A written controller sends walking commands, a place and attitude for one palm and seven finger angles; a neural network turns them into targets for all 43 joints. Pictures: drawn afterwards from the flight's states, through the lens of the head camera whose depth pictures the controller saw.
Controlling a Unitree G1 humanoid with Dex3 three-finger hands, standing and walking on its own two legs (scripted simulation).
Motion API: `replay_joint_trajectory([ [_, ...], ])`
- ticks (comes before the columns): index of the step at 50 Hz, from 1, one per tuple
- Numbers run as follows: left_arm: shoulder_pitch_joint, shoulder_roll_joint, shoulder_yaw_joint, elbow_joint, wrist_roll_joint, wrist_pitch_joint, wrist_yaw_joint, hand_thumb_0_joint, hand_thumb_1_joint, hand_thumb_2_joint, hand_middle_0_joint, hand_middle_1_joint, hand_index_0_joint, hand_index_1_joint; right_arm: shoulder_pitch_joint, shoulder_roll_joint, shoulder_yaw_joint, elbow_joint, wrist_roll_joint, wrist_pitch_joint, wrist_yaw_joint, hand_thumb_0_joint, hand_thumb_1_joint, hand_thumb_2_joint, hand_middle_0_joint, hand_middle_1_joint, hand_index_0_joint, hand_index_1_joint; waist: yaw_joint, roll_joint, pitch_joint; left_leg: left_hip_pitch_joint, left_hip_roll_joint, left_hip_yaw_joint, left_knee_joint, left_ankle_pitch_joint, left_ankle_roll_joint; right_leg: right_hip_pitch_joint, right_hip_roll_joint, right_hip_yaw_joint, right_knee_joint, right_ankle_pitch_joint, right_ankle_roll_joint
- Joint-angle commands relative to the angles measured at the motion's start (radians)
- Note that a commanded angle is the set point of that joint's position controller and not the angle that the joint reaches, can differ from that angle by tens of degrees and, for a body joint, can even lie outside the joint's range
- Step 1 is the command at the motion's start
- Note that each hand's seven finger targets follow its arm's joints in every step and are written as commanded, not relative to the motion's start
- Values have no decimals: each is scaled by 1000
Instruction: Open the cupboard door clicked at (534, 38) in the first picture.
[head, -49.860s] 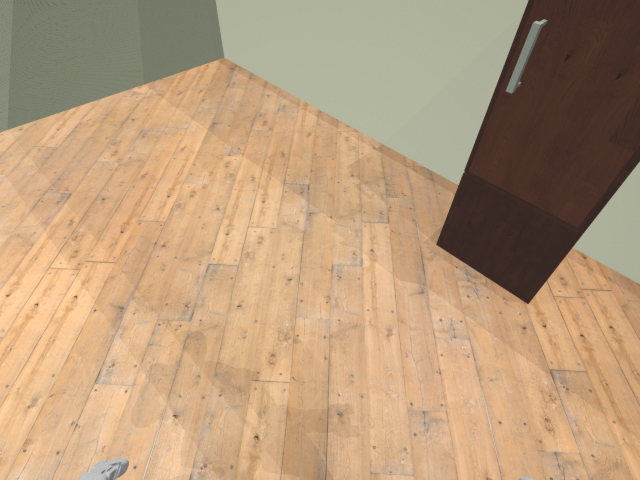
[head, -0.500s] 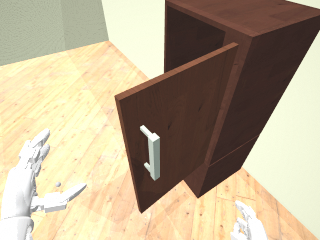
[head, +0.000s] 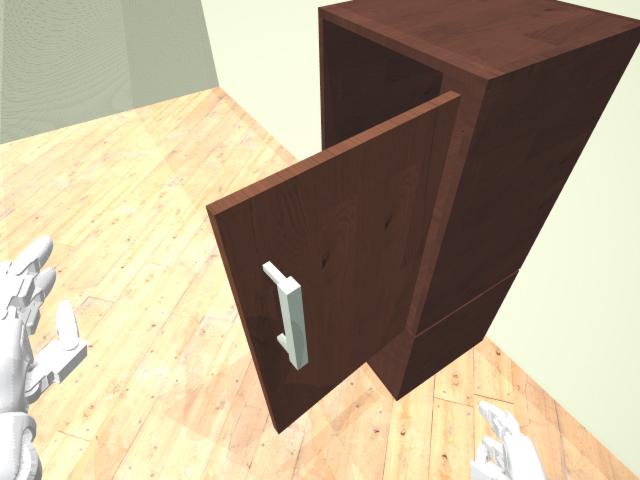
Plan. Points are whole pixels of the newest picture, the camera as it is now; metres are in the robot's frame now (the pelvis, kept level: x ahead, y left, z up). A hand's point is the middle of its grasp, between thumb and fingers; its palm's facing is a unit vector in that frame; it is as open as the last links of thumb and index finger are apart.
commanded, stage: draw the hand back to the body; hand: left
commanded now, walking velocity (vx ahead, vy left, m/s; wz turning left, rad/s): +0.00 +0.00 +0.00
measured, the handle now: (286, 318) +0.30 +0.09 +0.06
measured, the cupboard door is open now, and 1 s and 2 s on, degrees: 97 97 97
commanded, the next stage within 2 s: step back with the hand held close in 0.18 s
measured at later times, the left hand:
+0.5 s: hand (90, 347) +0.19 +0.25 +0.15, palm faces +0.39 -0.79 -0.47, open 7.4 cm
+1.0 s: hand out of the picture +0.08 +0.30 +0.15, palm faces +0.47 -0.74 -0.49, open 7.4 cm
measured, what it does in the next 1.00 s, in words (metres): walks backwards: right foot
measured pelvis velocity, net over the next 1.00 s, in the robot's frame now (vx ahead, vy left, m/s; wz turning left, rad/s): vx -0.11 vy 0.03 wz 0.00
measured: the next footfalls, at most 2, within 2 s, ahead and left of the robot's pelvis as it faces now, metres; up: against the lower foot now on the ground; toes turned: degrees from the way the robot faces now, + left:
right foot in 1.00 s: -0.08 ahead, -0.11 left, +0.00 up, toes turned +1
right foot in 1.48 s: -0.31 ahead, -0.06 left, +0.00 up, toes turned -4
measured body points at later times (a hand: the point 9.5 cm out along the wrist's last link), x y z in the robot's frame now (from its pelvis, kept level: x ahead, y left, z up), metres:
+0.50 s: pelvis -0.02 -0.01 +0.00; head -0.01 -0.03 +0.45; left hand +0.16 +0.29 +0.18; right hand +0.17 -0.25 -0.09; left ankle -0.01 +0.11 -0.74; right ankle -0.03 -0.12 -0.74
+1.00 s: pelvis -0.11 +0.03 -0.02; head -0.09 +0.04 +0.43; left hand +0.05 +0.34 +0.18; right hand +0.07 -0.20 -0.10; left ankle -0.01 +0.11 -0.74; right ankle -0.12 -0.11 -0.75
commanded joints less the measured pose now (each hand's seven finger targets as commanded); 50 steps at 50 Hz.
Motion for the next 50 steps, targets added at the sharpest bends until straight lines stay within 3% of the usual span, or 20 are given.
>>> replay_joint_trajectory([
  [1, -81, 215, 130, -228, 3, -82, 13, 0, 900, 900, -200, -300, -200, -300, -126, -102, -44, -159, -1, -54, -8, 0, -900, -900, 200, 300, 200, 300, -1, -25, -99, 61, 8, -28, -41, 276, 7, -34, 5, 20, -48, 276, -12],
  [4, -80, 219, 136, -221, 1, -87, 13, 0, 900, 900, -200, -300, -200, -300, -133, -96, -42, -153, 1, -57, -11, 0, -900, -900, 200, 300, 200, 300, -2, 20, -74, 59, 6, -21, -41, 248, 7, -48, 2, 26, -61, 257, -12],
  [14, -92, 198, 115, -172, -6, -101, 3, 0, 900, 900, -200, -300, -200, -300, -141, -99, -49, -144, 1, -61, -14, 0, -900, -900, 200, 300, 200, 300, -7, -32, -40, 60, 2, -12, -44, 183, 17, -72, -1, 43, -103, 202, -3],
  [15, -171, 227, 120, -284, -3, -117, 5, 0, 900, 900, -200, -300, -200, -300, -153, -98, -48, -153, 2, -71, -14, 0, -900, -900, 200, 300, 200, 300, -5, 24, -86, 81, -2, -14, -38, 195, 19, -58, -5, 49, -96, 220, -5],
  [16, -212, 346, 248, -296, 5, -151, 12, 0, 900, 900, -200, -300, -200, -300, -128, -114, -44, -180, 8, -52, -14, 0, -900, -900, 200, 300, 200, 300, -44, -15, -2, 18, 19, -21, 15, 146, 29, -182, -58, 144, -143, 322, -3],
  [17, -205, 338, 238, -264, 11, -165, 6, 0, 900, 900, -200, -300, -200, -300, -127, -99, -44, -166, 6, -34, -14, 0, -900, -900, 200, 300, 200, 300, -45, -37, -8, -10, 10, -39, 34, 112, 26, -170, -86, 150, -140, 349, -7],
  [18, -87, 270, 186, -198, 11, -151, 0, 0, 900, 900, -200, -300, -200, -300, -133, -98, -50, -163, 4, -24, -14, 0, -900, -900, 200, 300, 200, 300, -49, -82, -17, -3, 12, -33, 52, 124, 23, -178, -99, 149, -130, 387, -7],
  [19, -43, 245, 166, -190, 14, -144, -3, 0, 900, 900, -200, -300, -200, -300, -128, -102, -53, -172, 2, -12, -11, 0, -900, -900, 200, 300, 200, 300, -50, -97, -36, -9, 14, -24, 57, 139, 20, -172, -101, 140, -115, 420, -1],
  [22, 40, 212, 143, -184, 12, -142, -5, 0, 900, 900, -200, -300, -200, -300, -121, -111, -65, -189, 8, 14, -10, 0, -900, -900, 200, 300, 200, 300, -54, -29, -111, 1, 36, -19, 44, 238, 17, -139, -99, 107, -52, 485, 9],
  [25, 71, 248, 176, -241, 12, -140, 2, 0, 900, 900, -200, -300, -200, -300, -113, -113, -74, -216, 15, 38, -12, 0, -900, -900, 200, 300, 200, 300, -57, -57, -187, 21, 61, -14, 43, 351, 14, -118, -81, 90, 2, 540, 14],
  [28, 93, 283, 216, -275, 10, -139, 13, 0, 900, 900, -200, -300, -200, -300, -117, -103, -76, -235, 18, 54, -18, 0, -900, -900, 200, 300, 200, 300, -57, -98, -214, -7, 70, -21, 47, 385, 12, -96, -77, 88, 37, 565, 12],
  [30, 101, 293, 228, -298, 9, -141, 19, 0, 900, 900, -200, -300, -200, -300, -117, -103, -77, -245, 19, 59, -21, 0, -900, -900, 200, 300, 200, 300, -58, -95, -215, -27, 75, -22, 50, 386, 13, -101, -76, 91, 54, 563, 12],
  [32, 104, 301, 233, -326, 11, -143, 27, 0, 900, 900, -200, -300, -200, -300, -121, -106, -80, -250, 18, 60, -23, 0, -900, -900, 200, 300, 200, 300, -58, -39, -211, -62, 80, -31, 44, 364, 14, -100, -74, 95, 69, 521, 10],
  [35, 113, 291, 229, -359, 14, -156, 35, 0, 900, 900, -200, -300, -200, -300, -106, -111, -76, -256, 15, 50, -21, 0, -900, -900, 200, 300, 200, 300, -57, 30, -181, -140, 96, -61, -1, 257, 21, -106, -46, 91, 93, 376, 10],
  [37, 121, 286, 237, -361, 19, -164, 38, 0, 900, 900, -200, -300, -200, -300, -111, -119, -77, -258, 11, 40, -21, 0, -900, -900, 200, 300, 200, 300, -53, 89, -150, -242, 118, -94, -57, 119, 37, -74, -23, 76, 128, 248, 13],
  [42, 97, 262, 254, -352, 44, -198, 43, 0, 900, 900, -200, -300, -200, -300, -95, -135, -79, -263, 10, -1, -16, 0, -900, -900, 200, 300, 200, 300, -54, 172, -83, -585, 205, -194, -212, -377, 90, 77, 31, 37, 317, 84, 24],
  [45, 51, 253, 252, -350, 58, -213, 42, 0, 900, 900, -200, -300, -200, -300, -80, -135, -82, -251, 6, -27, -11, 0, -900, -900, 200, 300, 200, 300, -58, 163, -48, -669, 242, -232, -237, -487, 107, 80, 51, 32, 400, -7, 23],
  [46, 56, 251, 253, -337, 55, -216, 41, 0, 900, 900, -200, -300, -200, -300, -73, -128, -83, -243, 7, -34, -8, 0, -900, -900, 200, 300, 200, 300, -58, 130, -52, -635, 230, -220, -208, -453, 101, 50, 48, 35, 366, -30, 15],
  [48, 51, 239, 224, -352, 39, -221, 38, 0, 900, 900, -200, -300, -200, -300, -66, -116, -82, -235, 8, -48, -4, 0, -900, -900, 200, 300, 200, 300, -68, 28, -58, -463, 167, -182, -114, -331, 62, -94, 23, 71, 197, -32, -10],
  [50, 44, 238, 199, -344, 27, -224, 37, 0, 900, 900, -200, -300, -200, -300, -57, -105, -80, -210, 5, -52, 0, 0, -900, -900, 200, 300, 200, 300, -85, -67, -74, -242, 64, -97, 41, -193, 4, -308, -60, 205, 7, -69, -61],
])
